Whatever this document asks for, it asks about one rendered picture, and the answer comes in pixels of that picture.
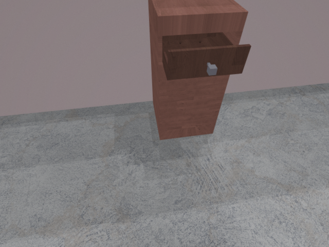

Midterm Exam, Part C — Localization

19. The drawer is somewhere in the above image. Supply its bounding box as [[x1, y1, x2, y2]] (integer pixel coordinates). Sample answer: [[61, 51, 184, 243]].
[[162, 32, 251, 80]]

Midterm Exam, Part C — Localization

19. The handle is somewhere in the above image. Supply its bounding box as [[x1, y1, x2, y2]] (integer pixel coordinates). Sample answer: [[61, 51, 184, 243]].
[[207, 62, 217, 76]]

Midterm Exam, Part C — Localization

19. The cabinet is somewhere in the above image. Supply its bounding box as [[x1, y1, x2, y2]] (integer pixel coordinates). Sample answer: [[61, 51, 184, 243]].
[[148, 0, 248, 140]]

